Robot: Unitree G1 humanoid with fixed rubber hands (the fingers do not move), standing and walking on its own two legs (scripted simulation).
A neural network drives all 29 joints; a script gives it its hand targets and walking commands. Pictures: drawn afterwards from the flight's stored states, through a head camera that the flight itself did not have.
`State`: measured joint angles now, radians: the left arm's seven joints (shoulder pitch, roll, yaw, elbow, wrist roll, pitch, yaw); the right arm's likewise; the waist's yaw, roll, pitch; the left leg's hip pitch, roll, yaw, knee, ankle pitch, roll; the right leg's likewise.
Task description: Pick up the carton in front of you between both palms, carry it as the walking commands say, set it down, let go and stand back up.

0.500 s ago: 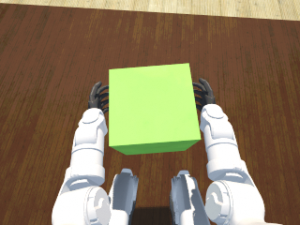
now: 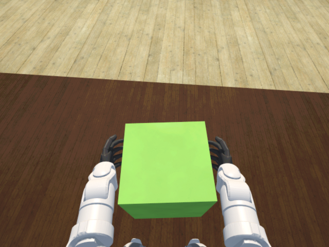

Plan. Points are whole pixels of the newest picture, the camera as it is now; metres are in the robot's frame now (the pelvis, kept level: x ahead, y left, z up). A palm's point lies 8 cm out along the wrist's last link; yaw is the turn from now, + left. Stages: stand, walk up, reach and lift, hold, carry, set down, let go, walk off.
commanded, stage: reach and lift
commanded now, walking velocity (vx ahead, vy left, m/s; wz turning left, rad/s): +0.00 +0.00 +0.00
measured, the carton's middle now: (166, 174) +0.34 +0.01 -0.09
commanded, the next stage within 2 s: hold in 1.34 s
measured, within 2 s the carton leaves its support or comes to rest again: neither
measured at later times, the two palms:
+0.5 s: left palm (97, 154) +0.31 +0.15 +0.09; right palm (242, 161) +0.31 -0.15 +0.09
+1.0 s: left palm (97, 148) +0.32 +0.15 +0.10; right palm (243, 154) +0.31 -0.15 +0.10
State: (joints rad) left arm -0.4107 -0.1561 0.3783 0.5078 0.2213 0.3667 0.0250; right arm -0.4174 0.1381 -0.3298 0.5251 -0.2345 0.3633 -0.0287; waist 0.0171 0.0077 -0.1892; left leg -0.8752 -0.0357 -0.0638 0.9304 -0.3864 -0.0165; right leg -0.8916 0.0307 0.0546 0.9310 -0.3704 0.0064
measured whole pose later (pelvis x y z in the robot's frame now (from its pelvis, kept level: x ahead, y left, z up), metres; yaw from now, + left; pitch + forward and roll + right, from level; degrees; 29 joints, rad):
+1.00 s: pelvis +0.02 +0.00 +0.06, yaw +0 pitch -5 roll +0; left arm -0.32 -0.17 0.29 0.34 0.32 0.64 -0.02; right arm -0.31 0.16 -0.28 0.33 -0.31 0.64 0.02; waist 0.00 0.00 0.02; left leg -0.10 -0.01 -0.07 0.39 -0.20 -0.01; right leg -0.11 0.02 0.06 0.39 -0.19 0.00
